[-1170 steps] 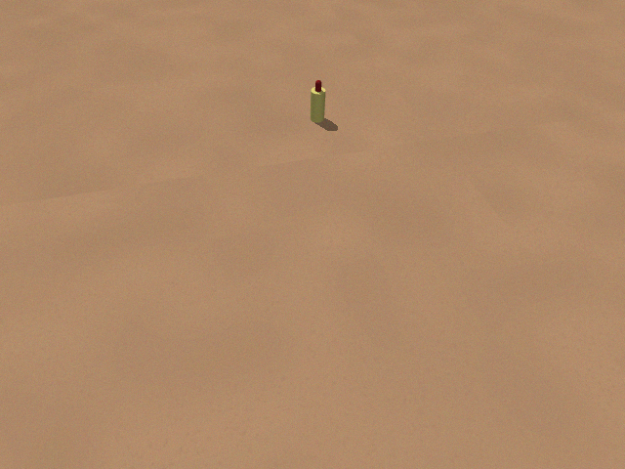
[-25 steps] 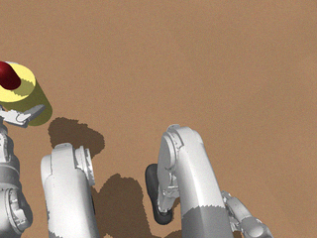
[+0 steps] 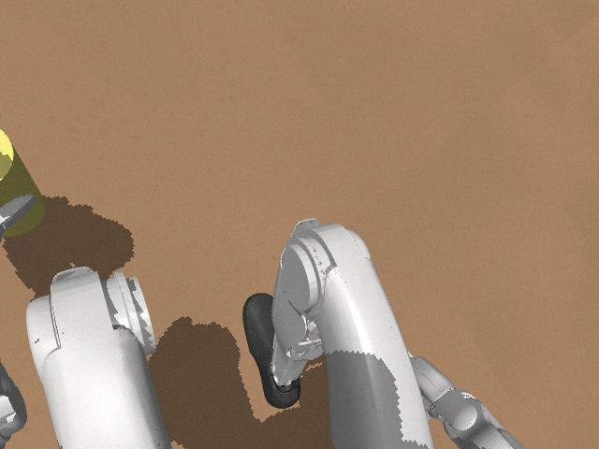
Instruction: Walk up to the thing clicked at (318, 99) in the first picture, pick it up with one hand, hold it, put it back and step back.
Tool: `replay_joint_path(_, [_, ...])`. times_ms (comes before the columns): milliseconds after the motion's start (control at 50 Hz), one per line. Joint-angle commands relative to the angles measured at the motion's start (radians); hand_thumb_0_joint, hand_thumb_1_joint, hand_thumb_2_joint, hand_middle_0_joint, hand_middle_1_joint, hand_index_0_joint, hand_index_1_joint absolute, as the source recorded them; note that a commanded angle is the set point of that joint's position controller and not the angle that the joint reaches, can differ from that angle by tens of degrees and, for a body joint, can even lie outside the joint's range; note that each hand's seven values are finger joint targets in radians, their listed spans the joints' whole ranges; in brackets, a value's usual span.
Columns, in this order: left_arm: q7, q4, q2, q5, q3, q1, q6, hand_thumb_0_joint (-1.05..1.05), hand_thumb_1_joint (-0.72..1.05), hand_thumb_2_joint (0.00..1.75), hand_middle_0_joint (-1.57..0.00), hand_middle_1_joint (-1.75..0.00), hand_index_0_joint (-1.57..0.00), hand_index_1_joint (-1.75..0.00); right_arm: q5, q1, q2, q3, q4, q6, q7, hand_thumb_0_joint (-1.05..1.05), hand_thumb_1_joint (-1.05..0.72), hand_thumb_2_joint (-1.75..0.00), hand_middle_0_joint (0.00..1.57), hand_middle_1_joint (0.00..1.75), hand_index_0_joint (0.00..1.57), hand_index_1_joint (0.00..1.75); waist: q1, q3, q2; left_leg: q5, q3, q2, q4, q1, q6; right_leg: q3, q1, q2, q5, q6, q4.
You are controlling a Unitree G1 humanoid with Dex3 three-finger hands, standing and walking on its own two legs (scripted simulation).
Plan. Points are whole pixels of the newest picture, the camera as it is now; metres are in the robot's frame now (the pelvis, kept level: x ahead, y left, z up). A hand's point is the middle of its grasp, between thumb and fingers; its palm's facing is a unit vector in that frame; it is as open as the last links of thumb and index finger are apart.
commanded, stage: lower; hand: left
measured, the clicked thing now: out of the picture +0.44 +0.26 -0.15
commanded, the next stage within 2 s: loosen in 0.58 s
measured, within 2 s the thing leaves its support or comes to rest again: rests again in 1.56 s
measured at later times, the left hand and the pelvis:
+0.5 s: hand out of the picture +0.44 +0.26 -0.17, palm faces +0.28 -0.96 -0.02, open 11.3 cm; pelvis -0.01 +0.01 -0.01, yaw -2 degrees
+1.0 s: hand out of the picture +0.45 +0.26 -0.16, palm faces +0.30 -0.95 +0.01, open 12.1 cm; pelvis -0.01 +0.01 -0.01, yaw -3 degrees
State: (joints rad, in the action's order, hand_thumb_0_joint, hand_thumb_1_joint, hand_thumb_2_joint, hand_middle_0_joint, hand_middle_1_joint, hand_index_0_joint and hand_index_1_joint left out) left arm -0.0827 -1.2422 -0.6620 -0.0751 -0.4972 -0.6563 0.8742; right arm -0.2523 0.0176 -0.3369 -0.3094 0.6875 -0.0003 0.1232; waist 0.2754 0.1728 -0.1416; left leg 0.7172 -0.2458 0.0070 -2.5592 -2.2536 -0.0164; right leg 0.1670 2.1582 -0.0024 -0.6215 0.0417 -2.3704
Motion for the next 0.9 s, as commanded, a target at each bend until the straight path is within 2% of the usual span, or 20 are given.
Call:
replay_joint_path(0, [-0.001,0.246,-0.251,-0.032,-0.029,-0.372,0.162,0.0,0.07,1.24,-1.23,-1.39,-1.24,-1.4,-0.011,-0.113,-0.323,0.074,-0.02,-0.008,-0.009,0.0,-0.91,-0.91,0.2,0.3,0.2,0.3,0.057,-0.718,0.523,-0.233,0.064,-0.038,0.308,0.505,-0.008,0.068,-0.365,0.043,0.227,-0.063,0.163])
replay_joint_path(20, [-0.002,0.219,-0.249,-0.031,-0.026,-0.365,0.164,0.0,0.07,1.24,-1.24,-1.39,-1.24,-1.41,-0.013,-0.109,-0.328,0.068,-0.023,-0.01,-0.007,0.0,-0.91,-0.91,0.2,0.3,0.2,0.3,0.065,-0.711,0.519,-0.237,0.06,-0.039,0.306,0.504,-0.01,0.072,-0.366,0.044,0.229,-0.063,0.158])
replay_joint_path(80, [0.001,0.215,-0.269,-0.028,-0.029,-0.373,0.174,0.0,0.05,1.24,-1.25,-1.41,-1.26,-1.42,-0.02,-0.084,-0.333,0.059,-0.035,-0.011,-0.006,0.0,-0.91,-0.91,0.2,0.3,0.2,0.3,0.059,-0.677,0.53,-0.194,0.059,-0.04,0.309,0.494,-0.01,0.077,-0.351,0.046,0.201,-0.062,0.161])
replay_joint_path(140, [0.005,0.198,-0.281,-0.029,-0.031,-0.384,0.183,0.0,0.06,1.26,-1.25,-1.41,-1.26,-1.42,-0.027,-0.074,-0.341,0.048,-0.04,-0.01,-0.004,0.0,-0.91,-0.91,0.2,0.3,0.2,0.3,0.074,-0.667,0.51,-0.175,0.057,-0.04,0.293,0.465,-0.004,0.082,-0.368,0.05,0.196,-0.057,0.164])
replay_joint_path(160, [0.011,0.212,-0.304,-0.028,-0.044,-0.383,0.186,0.0,0.06,1.25,-1.24,-1.4,-1.25,-1.41,-0.03,-0.072,-0.342,0.044,-0.041,-0.01,-0.005,0.0,-0.91,-0.91,0.2,0.3,0.2,0.3,0.064,-0.677,0.519,-0.187,0.06,-0.041,0.291,0.467,-0.005,0.079,-0.39,0.051,0.207,-0.057,0.164])
replay_joint_path(200, [0.017,0.201,-0.314,-0.021,-0.041,-0.383,0.192,0.0,0.06,1.24,-1.23,-1.38,-1.24,-1.4,-0.035,-0.062,-0.342,0.036,-0.047,-0.011,-0.004,0.0,-0.91,-0.91,0.2,0.3,0.2,0.3,0.066,-0.671,0.517,-0.182,0.056,-0.042,0.288,0.462,-0.005,0.083,-0.387,0.054,0.202,-0.056,0.163])
replay_joint_path(260, [0.023,0.211,-0.305,-0.021,-0.032,-0.382,0.201,0.0,0.09,1.26,-1.26,-1.4,-1.26,-1.41,-0.041,-0.055,-0.353,0.028,-0.051,-0.012,-0.003,0.0,-0.91,-0.91,0.2,0.3,0.2,0.3,0.086,-0.662,0.541,-0.195,0.038,-0.048,0.299,0.503,-0.013,0.094,-0.372,0.053,0.214,-0.058,0.157])
replay_joint_path(280, [0.026,0.22,-0.33,-0.018,-0.038,-0.398,0.204,0.0,0.07,1.25,-1.24,-1.38,-1.24,-1.4,-0.041,-0.049,-0.359,0.029,-0.051,-0.011,-0.005,0.0,-0.91,-0.91,0.2,0.3,0.2,0.3,0.076,-0.653,0.554,-0.181,0.038,-0.048,0.299,0.497,-0.013,0.095,-0.362,0.055,0.205,-0.06,0.154])
replay_joint_path(300, [0.027,0.202,-0.33,-0.018,-0.045,-0.368,0.205,0.0,0.07,1.24,-1.25,-1.38,-1.24,-1.4,-0.044,-0.052,-0.357,0.027,-0.051,-0.012,-0.004,0.0,-0.91,-0.91,0.2,0.3,0.2,0.3,0.075,-0.672,0.551,-0.2,0.04,-0.047,0.295,0.504,-0.014,0.094,-0.385,0.057,0.221,-0.059,0.153])
replay_joint_path(340, [0.037,0.209,-0.321,-0.016,-0.034,-0.385,0.208,0.0,0.09,1.23,-1.22,-1.36,-1.21,-1.38,-0.048,-0.049,-0.36,0.019,-0.055,-0.01,-0.003,0.0,-0.9,-0.91,0.2,0.3,0.2,0.3,0.087,-0.662,0.553,-0.217,0.031,-0.05,0.293,0.508,-0.015,0.099,-0.384,0.056,0.236,-0.058,0.148])
replay_joint_path(480, [0.053,0.183,-0.326,-0.01,-0.011,-0.403,0.219,0.0,0.07,1.24,-1.24,-1.37,-1.23,-1.39,-0.055,-0.026,-0.366,0.008,-0.06,-0.007,-0.001,0.0,-0.9,-0.91,0.2,0.3,0.2,0.3,0.102,-0.611,0.544,-0.165,0.025,-0.051,0.287,0.479,-0.011,0.11,-0.367,0.062,0.206,-0.056,0.157])
replay_joint_path(500, [0.053,0.186,-0.313,-0.011,-0.01,-0.385,0.22,0.0,0.09,1.25,-1.24,-1.37,-1.23,-1.39,-0.057,-0.029,-0.367,0.006,-0.061,-0.007,-0.001,0.0,-0.9,-0.91,0.2,0.3,0.2,0.3,0.103,-0.621,0.542,-0.19,0.018,-0.053,0.289,0.504,-0.015,0.114,-0.375,0.06,0.227,-0.054,0.153])
replay_joint_path(540, [0.058,0.192,-0.331,-0.008,-0.017,-0.382,0.226,0.0,0.11,1.23,-1.22,-1.35,-1.21,-1.37,-0.06,-0.023,-0.368,0.003,-0.06,-0.007,-0.001,0.0,-0.9,-0.91,0.2,0.3,0.2,0.3,0.092,-0.63,0.552,-0.212,0.016,-0.055,0.286,0.518,-0.017,0.115,-0.38,0.062,0.241,-0.053,0.149])
replay_joint_path(560, [0.059,0.182,-0.34,-0.005,-0.016,-0.386,0.224,0.0,0.09,1.22,-1.22,-1.34,-1.22,-1.36,-0.06,-0.019,-0.369,0.001,-0.062,-0.008,-0.001,0.0,-0.9,-0.91,0.2,0.3,0.2,0.3,0.095,-0.627,0.554,-0.204,0.016,-0.054,0.287,0.503,-0.016,0.116,-0.38,0.064,0.233,-0.056,0.148])
replay_joint_path(600, [0.064,0.162,-0.312,-0.005,-0.005,-0.374,0.224,0.0,0.11,1.24,-1.22,-1.35,-1.21,-1.37,-0.061,-0.023,-0.372,-0.001,-0.061,-0.01,0.001,0.0,-0.9,-0.91,0.2,0.3,0.2,0.3,0.107,-0.616,0.557,-0.229,0.005,-0.058,0.293,0.526,-0.022,0.124,-0.374,0.062,0.252,-0.054,0.14])
replay_joint_path(660, [0.07,0.156,-0.322,-0.002,-0.004,-0.381,0.228,0.0,0.11,1.24,-1.21,-1.34,-1.21,-1.36,-0.065,-0.011,-0.373,-0.007,-0.062,-0.013,0.001,0.0,-0.89,-0.9,0.2,0.3,0.2,0.3,0.106,-0.604,0.559,-0.231,0.0,-0.059,0.289,0.53,-0.021,0.126,-0.372,0.064,0.255,-0.052,0.142])
replay_joint_path(680, [0.072,0.136,-0.309,-0.004,0.0,-0.386,0.228,0.0,0.11,1.16,-1.24,-1.3,-1.25,-1.3,-0.065,-0.009,-0.373,-0.012,-0.065,-0.015,0.001,0.0,-0.9,-0.9,0.2,0.3,0.2,0.3,0.12,-0.592,0.541,-0.224,-0.004,-0.06,0.286,0.515,-0.02,0.132,-0.368,0.064,0.251,-0.051,0.143])
replay_joint_path(740, [0.073,0.159,-0.337,-0.008,-0.005,-0.412,0.236,0.0,-0.07,0.92,-1.08,-1.08,-1.1,-1.07,-0.068,-0.003,-0.372,-0.016,-0.067,-0.018,0.001,0.0,-0.91,-0.9,0.2,0.3,0.2,0.3,0.11,-0.592,0.535,-0.196,0.007,-0.055,0.277,0.487,-0.013,0.127,-0.389,0.069,0.237,-0.05,0.155])
replay_joint_path(800, [0.071,0.142,-0.329,-0.009,0.002,-0.403,0.238,0.0,-0.21,0.68,-0.97,-0.92,-0.99,-0.91,-0.069,0.005,-0.364,-0.02,-0.077,-0.016,0.002,0.0,-0.91,-0.9,0.2,0.3,0.2,0.3,0.11,-0.598,0.49,-0.164,0.014,-0.051,0.265,0.442,-0.003,0.126,-0.414,0.073,0.219,-0.045,0.167])
replay_joint_path(880, [0.07,0.135,-0.323,-0.005,0.012,-0.407,0.237,0.0,-0.39,0.46,-0.69,-0.63,-0.69,-0.64,-0.072,0.007,-0.366,-0.019,-0.07,-0.015,0.0,0.0,-0.91,-0.9,0.2,0.3,0.2,0.3,0.112,-0.596,0.493,-0.166,0.015,-0.056,0.262,0.462,-0.006,0.126,-0.405,0.075,0.22,-0.044,0.167])
